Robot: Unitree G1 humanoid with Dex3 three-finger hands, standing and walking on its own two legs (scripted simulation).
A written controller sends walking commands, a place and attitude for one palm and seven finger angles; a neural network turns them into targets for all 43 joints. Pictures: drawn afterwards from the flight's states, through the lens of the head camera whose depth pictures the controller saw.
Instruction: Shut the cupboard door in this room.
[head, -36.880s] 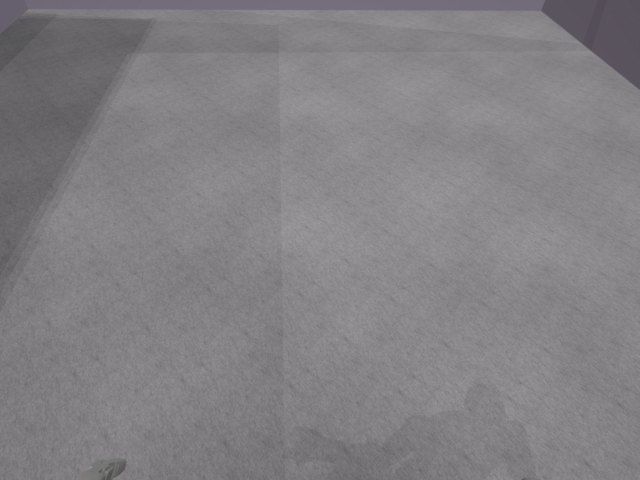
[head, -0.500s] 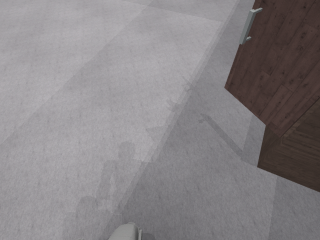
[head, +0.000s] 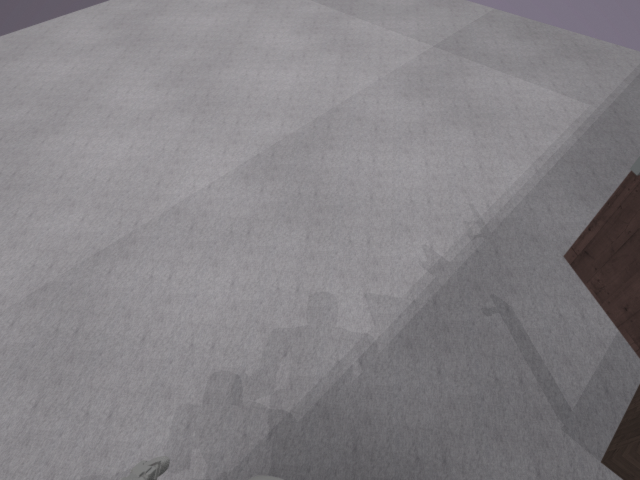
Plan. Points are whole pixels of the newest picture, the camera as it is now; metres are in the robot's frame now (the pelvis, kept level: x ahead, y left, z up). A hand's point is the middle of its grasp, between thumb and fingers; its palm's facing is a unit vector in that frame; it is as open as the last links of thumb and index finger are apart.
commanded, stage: walk to a spot facing it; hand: left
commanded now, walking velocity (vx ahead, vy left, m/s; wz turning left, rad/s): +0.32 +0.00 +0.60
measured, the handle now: out of the picture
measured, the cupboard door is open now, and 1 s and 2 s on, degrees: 57 57 57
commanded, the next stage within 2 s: turn to face it in 0.52 s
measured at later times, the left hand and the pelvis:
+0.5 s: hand out of the picture +0.12 +0.25 -0.18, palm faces +0.34 -0.92 -0.21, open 7.4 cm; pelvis +0.18 +0.06 +0.00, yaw +17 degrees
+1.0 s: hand (196, 320) +0.38 +0.25 -0.14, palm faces +0.28 -0.93 -0.23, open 7.2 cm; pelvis +0.36 +0.05 +0.02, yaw +14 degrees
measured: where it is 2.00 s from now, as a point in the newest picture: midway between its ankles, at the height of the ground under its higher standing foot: (308, 408)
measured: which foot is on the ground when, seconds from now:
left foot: up 0.00-0.36, down 0.38-0.80, up 0.82-1.00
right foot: down 0.00-0.38, up 0.40-0.78, down 0.80-1.00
